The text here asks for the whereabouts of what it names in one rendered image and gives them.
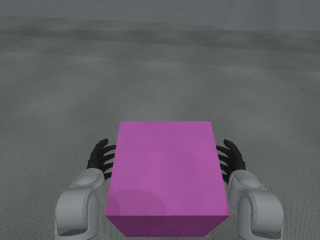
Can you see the left robot forearm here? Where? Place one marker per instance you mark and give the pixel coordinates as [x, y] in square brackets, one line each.
[77, 208]

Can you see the carton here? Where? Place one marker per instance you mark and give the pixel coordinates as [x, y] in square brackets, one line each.
[166, 180]

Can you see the right robot hand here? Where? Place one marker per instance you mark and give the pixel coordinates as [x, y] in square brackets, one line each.
[234, 162]

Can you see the left robot hand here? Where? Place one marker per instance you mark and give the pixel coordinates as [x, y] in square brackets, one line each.
[97, 159]

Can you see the right robot forearm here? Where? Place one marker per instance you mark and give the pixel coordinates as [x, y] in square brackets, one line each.
[260, 213]

